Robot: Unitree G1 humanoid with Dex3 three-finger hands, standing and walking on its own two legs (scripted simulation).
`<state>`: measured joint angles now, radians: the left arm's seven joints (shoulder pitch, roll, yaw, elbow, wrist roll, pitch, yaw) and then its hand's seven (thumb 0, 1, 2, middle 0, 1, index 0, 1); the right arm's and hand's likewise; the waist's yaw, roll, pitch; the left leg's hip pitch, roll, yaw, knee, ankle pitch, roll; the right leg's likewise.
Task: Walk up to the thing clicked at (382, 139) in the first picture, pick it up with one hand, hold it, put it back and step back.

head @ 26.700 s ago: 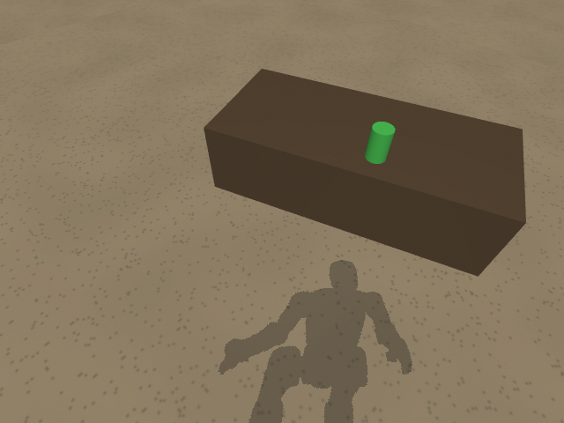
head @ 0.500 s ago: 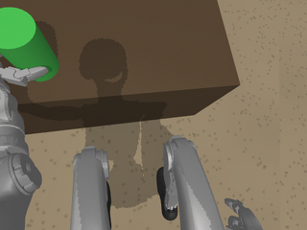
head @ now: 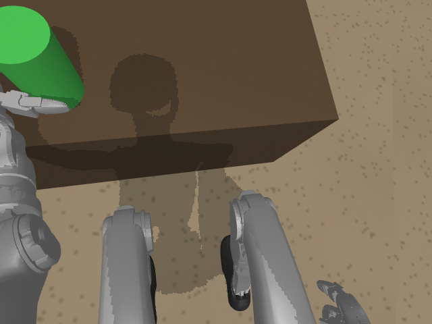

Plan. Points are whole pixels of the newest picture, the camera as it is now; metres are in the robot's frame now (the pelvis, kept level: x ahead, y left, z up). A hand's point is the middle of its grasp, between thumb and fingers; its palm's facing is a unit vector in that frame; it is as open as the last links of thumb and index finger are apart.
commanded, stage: withdraw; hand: left
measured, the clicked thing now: (39, 67) +0.52 +0.23 +0.01
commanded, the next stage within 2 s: rise in 0.34 s
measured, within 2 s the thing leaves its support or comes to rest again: neither
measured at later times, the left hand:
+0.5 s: hand out of the picture +0.49 +0.33 +0.13, palm faces +0.34 -0.94 -0.09, open 17.6 cm
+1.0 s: hand out of the picture +0.39 +0.34 +0.20, palm faces +0.35 -0.84 -0.42, open 17.4 cm
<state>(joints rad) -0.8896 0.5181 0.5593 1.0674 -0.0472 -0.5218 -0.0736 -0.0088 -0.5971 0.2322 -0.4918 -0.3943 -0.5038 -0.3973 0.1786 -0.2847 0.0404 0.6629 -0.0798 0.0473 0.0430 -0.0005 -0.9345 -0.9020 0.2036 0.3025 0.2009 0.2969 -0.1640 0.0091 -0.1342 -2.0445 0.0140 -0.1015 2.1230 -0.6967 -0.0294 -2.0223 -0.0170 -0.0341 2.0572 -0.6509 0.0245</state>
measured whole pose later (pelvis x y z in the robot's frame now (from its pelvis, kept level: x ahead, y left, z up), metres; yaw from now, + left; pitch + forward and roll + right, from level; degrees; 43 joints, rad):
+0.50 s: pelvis +0.01 +0.00 +0.10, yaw +0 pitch +32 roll -5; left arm -0.76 0.62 0.57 0.94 -0.09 -0.30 -0.18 -0.01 -0.60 0.03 -0.06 -0.06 -0.09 -0.04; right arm 0.22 -0.28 0.04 0.65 0.00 0.05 -0.01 0.00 -0.90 -0.90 0.20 0.30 0.20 0.30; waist -0.12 0.03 -0.16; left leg -1.74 0.04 -0.10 1.82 -0.66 -0.02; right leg -1.71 -0.01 -0.05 1.75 -0.61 0.02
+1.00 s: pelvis +0.05 +0.01 +0.26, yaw +3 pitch +19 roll -4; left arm -0.42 0.52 0.33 0.96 0.04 -0.02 0.10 -0.01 -0.53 0.06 -0.05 -0.05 -0.06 -0.05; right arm 0.28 -0.28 0.01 0.64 0.03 0.06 -0.04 0.00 -0.90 -0.90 0.20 0.30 0.20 0.30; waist -0.07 0.02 -0.12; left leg -1.00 0.05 -0.06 1.17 -0.50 -0.02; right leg -0.97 0.00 -0.05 1.08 -0.45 0.02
